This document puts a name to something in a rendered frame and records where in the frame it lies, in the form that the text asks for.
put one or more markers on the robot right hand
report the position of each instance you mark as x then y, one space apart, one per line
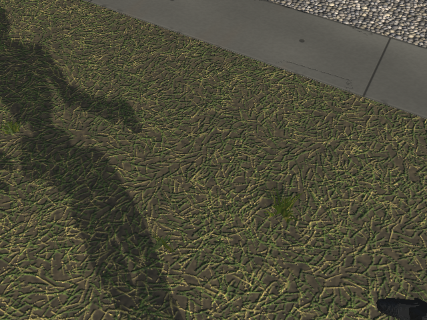
404 309

